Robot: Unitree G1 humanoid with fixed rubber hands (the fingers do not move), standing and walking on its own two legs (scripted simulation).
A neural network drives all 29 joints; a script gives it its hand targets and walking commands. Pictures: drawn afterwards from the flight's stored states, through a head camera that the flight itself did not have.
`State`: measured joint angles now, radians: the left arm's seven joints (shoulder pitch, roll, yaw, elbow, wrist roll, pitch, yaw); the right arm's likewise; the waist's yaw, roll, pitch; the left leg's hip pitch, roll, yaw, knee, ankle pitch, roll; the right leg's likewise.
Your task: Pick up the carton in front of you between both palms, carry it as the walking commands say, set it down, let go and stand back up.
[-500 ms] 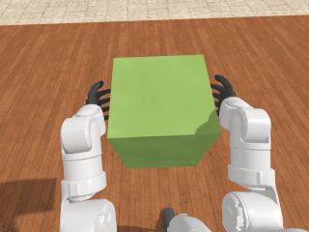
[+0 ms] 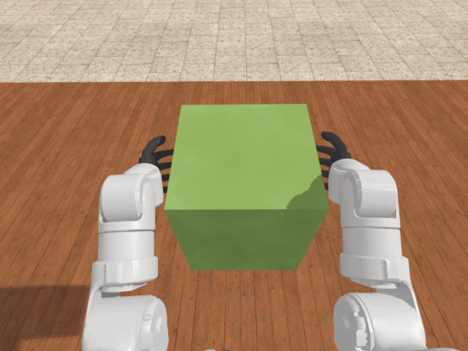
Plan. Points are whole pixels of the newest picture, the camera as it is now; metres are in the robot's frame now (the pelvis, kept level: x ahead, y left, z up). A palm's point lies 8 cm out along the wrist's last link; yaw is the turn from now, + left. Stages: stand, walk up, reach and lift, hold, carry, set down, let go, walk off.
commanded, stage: carry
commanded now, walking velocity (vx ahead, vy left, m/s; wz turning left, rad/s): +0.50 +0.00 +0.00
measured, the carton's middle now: (243, 194) +0.38 +0.01 +0.05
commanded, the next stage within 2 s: none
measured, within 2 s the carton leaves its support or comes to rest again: neither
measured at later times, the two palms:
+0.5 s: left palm (186, 78) +0.67 +0.14 +0.11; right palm (315, 75) +0.67 -0.16 +0.11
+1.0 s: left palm (184, 32) +0.96 +0.18 +0.09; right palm (282, 29) +0.97 -0.11 +0.09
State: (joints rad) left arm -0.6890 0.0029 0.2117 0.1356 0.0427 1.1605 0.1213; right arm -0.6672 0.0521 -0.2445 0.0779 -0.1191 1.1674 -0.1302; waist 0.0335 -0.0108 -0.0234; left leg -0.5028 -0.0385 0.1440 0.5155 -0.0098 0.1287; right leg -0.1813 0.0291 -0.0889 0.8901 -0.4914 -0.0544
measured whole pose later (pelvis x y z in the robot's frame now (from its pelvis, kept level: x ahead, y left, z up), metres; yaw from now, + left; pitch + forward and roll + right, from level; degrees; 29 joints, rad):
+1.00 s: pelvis +0.61 +0.02 -0.04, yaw +0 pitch +4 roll -1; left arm -0.67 0.00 0.20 0.13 0.03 1.18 0.12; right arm -0.66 0.03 -0.24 0.08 -0.09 1.19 -0.12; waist 0.05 0.00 -0.06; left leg -0.50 -0.02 0.13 0.48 0.03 0.09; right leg -0.15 0.04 -0.09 0.78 -0.49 -0.06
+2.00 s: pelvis +1.18 +0.02 -0.07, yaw +0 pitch +5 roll +0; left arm -0.67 -0.02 0.20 0.11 0.04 1.18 0.14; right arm -0.65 0.02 -0.24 0.05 -0.07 1.20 -0.13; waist 0.07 0.01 -0.06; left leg -0.60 0.00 0.09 0.54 0.04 0.06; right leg -0.12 0.07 -0.07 0.54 -0.43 -0.09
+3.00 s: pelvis +1.75 +0.01 -0.11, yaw +0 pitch +6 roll +1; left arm -0.66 -0.02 0.21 0.08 0.04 1.18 0.15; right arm -0.65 0.02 -0.23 0.04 -0.07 1.20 -0.14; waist 0.07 0.01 -0.02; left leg -0.71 0.04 0.03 0.77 -0.08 0.03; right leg -0.21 0.05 -0.08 0.51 -0.33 -0.10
